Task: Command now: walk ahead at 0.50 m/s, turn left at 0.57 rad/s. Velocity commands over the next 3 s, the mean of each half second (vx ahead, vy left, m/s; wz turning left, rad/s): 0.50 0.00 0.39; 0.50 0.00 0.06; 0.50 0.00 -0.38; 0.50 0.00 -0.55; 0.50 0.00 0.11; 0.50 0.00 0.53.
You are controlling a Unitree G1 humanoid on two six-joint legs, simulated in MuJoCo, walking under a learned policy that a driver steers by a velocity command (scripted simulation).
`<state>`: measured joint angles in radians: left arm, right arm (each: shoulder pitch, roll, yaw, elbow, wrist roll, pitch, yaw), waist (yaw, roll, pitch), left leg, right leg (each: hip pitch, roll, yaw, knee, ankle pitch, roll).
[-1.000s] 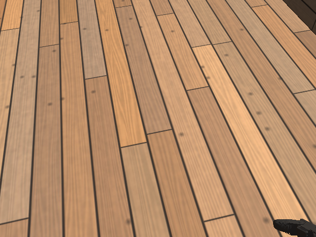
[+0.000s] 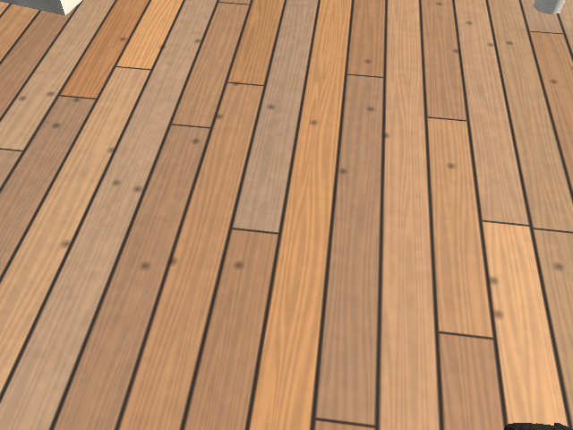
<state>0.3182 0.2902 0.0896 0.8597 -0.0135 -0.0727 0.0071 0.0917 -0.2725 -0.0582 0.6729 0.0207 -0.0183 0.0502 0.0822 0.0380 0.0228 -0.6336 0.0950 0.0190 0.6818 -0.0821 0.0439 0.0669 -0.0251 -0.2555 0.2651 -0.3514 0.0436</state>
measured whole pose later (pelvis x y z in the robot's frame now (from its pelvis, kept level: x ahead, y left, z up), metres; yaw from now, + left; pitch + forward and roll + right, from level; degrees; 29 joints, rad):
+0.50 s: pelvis +0.28 +0.04 +0.01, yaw +11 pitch +2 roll +1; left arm 0.06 0.27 0.04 0.74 -0.01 -0.09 -0.03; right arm 0.35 -0.28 -0.06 0.75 0.01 -0.06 0.00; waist -0.07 -0.04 0.01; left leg -0.03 -0.09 -0.08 0.32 -0.32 0.07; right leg -0.60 -0.06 0.03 0.55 0.06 0.01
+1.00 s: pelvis +0.55 +0.06 +0.01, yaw +12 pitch +2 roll -2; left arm 0.36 0.27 0.05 0.86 -0.02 -0.07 -0.01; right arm 0.09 -0.26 -0.04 0.68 0.01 -0.07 0.02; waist 0.09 0.04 0.02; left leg -0.64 0.09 -0.04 0.60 0.04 -0.01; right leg -0.01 0.06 -0.03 0.23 -0.26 -0.04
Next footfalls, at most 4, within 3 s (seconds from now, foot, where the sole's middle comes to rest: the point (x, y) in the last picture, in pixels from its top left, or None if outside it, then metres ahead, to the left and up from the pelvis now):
0.06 left None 0.20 0.12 -0.77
0.58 right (340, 407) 0.52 -0.05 -0.77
1.10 left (227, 303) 0.76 0.25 -0.77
1.64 right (330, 225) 1.04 -0.01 -0.77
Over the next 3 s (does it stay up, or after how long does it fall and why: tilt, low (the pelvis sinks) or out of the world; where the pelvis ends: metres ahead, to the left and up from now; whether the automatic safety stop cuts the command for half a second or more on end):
stays up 1.61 -0.05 0.01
